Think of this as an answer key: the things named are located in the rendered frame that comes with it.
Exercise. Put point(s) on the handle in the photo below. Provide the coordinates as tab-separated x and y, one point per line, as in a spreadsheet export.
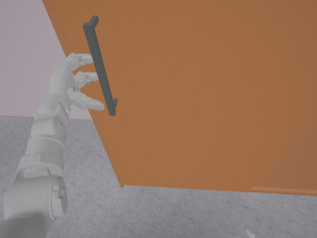
91	38

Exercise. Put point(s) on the right robot hand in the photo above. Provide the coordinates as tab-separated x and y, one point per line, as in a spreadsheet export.
253	234

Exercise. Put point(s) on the wardrobe door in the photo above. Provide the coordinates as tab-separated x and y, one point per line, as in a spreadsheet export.
212	94
298	168

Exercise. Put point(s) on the robot left upper arm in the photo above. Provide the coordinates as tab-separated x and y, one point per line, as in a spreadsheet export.
32	206

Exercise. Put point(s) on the left robot hand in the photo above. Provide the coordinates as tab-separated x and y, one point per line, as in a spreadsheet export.
62	81

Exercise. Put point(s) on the left robot forearm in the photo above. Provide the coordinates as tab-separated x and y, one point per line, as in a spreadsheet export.
45	147

